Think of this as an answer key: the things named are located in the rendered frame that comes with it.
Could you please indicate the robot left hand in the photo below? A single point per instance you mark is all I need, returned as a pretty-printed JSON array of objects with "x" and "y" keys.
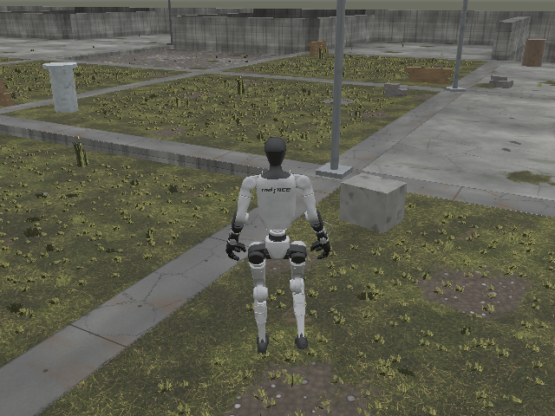
[{"x": 237, "y": 247}]

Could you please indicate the robot left forearm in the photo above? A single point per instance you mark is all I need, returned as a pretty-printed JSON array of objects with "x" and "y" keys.
[{"x": 235, "y": 231}]

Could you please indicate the robot right upper arm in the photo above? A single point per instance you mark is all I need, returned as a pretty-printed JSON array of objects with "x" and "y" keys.
[{"x": 303, "y": 182}]

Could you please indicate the robot right hand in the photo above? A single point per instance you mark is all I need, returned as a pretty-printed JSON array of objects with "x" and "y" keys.
[{"x": 318, "y": 246}]

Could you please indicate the left robot shin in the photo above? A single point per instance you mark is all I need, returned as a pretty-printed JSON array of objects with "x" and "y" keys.
[{"x": 260, "y": 311}]

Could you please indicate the robot left upper arm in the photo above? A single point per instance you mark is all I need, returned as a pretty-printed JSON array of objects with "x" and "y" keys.
[{"x": 244, "y": 198}]

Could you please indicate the robot right forearm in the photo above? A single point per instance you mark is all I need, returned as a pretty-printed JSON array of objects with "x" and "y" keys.
[{"x": 319, "y": 229}]

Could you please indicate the humanoid robot head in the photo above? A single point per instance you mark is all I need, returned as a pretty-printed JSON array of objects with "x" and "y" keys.
[{"x": 275, "y": 151}]

